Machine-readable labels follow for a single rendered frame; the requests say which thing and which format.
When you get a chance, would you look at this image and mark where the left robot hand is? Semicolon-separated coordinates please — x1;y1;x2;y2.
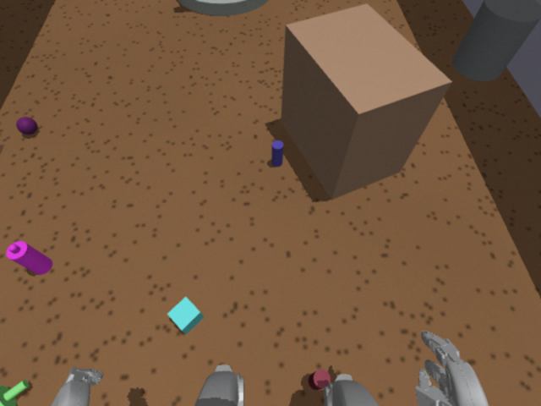
52;367;103;406

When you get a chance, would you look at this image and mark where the right robot hand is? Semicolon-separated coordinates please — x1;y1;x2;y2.
415;331;489;406

